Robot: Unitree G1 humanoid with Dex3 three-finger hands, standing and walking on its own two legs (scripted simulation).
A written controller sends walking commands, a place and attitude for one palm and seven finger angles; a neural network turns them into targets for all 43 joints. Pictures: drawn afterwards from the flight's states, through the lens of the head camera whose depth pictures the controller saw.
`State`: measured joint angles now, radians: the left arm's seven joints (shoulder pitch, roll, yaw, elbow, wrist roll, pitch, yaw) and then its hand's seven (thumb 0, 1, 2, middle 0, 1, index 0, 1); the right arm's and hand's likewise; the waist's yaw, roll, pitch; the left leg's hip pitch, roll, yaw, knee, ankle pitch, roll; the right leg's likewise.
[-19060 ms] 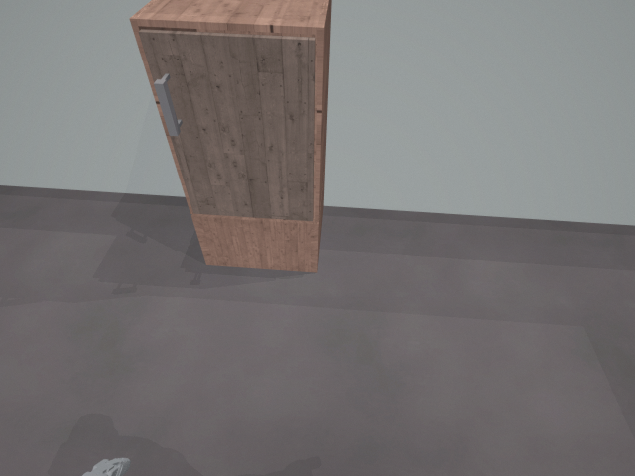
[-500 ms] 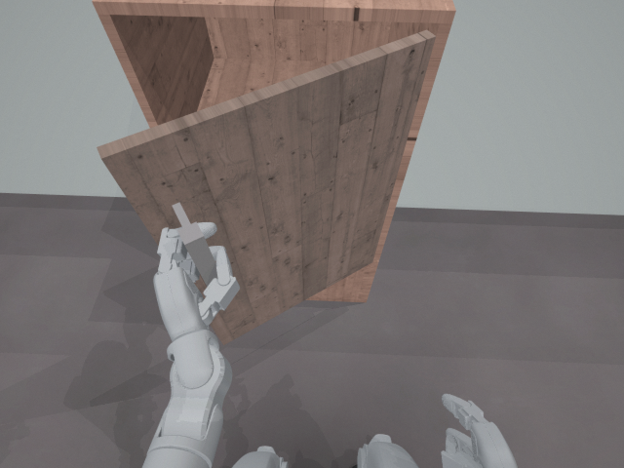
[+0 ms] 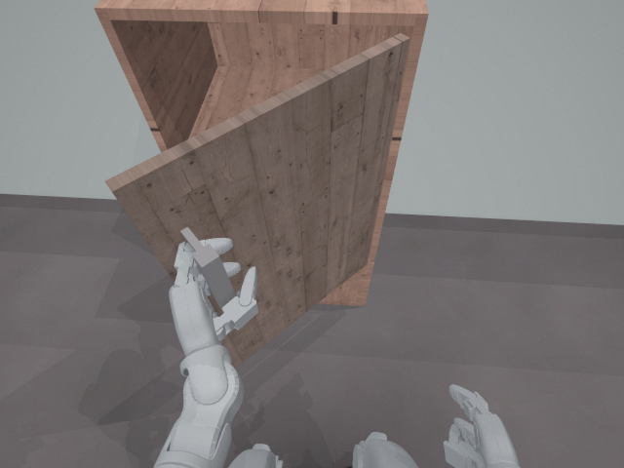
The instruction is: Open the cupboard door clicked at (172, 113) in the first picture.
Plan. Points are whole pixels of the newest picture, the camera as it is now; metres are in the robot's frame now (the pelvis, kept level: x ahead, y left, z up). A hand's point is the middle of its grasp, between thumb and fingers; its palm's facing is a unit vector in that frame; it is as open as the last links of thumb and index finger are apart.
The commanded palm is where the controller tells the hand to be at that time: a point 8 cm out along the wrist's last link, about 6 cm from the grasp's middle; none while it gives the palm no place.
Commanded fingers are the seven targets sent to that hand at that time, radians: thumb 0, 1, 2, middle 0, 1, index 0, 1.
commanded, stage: open thumb and fingers to let go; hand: left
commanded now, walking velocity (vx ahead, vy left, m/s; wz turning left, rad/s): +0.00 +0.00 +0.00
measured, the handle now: (211, 274) +0.35 +0.15 +0.04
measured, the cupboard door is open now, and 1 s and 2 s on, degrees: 45 46 46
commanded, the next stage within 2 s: slide the hand sideways off the handle in 0.56 s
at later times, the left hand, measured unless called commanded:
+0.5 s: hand (240, 296) +0.32 +0.11 +0.04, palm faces +0.34 -0.94 -0.01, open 14.5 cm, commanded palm +0.27 +0.16 +0.04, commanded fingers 0.00 -0.50 0.30 -0.16 -0.35 -0.16 -0.35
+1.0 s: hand (230, 324) +0.28 +0.11 +0.04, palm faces -0.16 -0.99 +0.04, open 16.1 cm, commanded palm +0.26 +0.18 +0.04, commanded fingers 0.00 -0.50 0.30 -0.15 -0.30 -0.15 -0.30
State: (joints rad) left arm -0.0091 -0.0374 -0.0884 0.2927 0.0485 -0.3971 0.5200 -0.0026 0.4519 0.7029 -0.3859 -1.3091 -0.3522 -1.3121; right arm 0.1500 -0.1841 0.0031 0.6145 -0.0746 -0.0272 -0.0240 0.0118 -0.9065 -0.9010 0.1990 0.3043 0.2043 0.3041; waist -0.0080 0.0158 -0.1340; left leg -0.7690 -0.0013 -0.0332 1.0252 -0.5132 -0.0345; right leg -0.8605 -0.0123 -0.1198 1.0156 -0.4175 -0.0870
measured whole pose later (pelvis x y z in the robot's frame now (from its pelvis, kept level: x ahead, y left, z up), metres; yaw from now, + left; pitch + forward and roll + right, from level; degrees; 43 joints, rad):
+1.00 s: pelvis +0.00 +0.05 +0.00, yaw -1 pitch +14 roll +0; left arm 0.07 0.07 -0.14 0.19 -0.10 -0.36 -0.03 -0.02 -0.50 0.30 -0.18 -0.33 -0.19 -0.35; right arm 0.23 -0.23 0.02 0.51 0.00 -0.08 -0.02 0.01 -0.91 -0.90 0.20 0.30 0.21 0.30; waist -0.01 0.02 -0.13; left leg -0.77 -0.03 0.01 1.06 -0.53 0.03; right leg -0.86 -0.04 -0.07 1.02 -0.41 -0.02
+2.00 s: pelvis +0.01 +0.03 -0.03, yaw -1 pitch +17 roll -2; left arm 0.53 0.21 0.09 -0.18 -0.26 -0.39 -0.28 -0.02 -0.50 0.30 -0.15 -0.30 -0.16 -0.31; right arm 0.22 -0.24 0.01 0.44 0.01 -0.12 -0.06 0.01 -0.90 -0.90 0.20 0.30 0.21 0.30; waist 0.01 0.03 -0.16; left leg -0.89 0.00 -0.04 1.23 -0.62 0.00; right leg -0.96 -0.01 -0.13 1.16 -0.49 -0.05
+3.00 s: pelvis +0.04 +0.06 +0.07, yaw -2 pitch -2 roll -1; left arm 0.52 0.34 0.26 -0.41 -0.03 -0.05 0.13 0.00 0.32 0.65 -0.19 -0.30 -0.19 -0.30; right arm 0.22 -0.22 0.06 0.61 0.00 -0.15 -0.09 0.01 -0.90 -0.90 0.20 0.30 0.21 0.30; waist 0.07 0.07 -0.02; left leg -0.12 -0.03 0.00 0.51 -0.36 0.04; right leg -0.21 -0.01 -0.07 0.48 -0.25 0.00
